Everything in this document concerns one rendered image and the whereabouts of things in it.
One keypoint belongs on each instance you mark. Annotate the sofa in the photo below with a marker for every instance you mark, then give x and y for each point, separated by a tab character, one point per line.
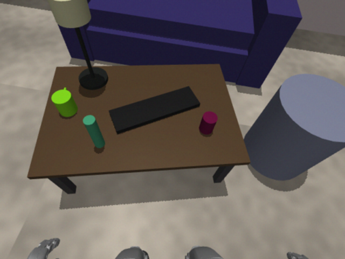
246	37

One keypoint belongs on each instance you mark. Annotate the desk lamp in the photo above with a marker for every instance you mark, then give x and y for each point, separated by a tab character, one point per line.
74	14

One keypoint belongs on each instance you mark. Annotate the left robot hand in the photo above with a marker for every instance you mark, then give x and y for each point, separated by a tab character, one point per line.
44	249

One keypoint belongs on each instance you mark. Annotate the coffee table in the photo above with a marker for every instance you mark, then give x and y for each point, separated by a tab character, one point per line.
64	147

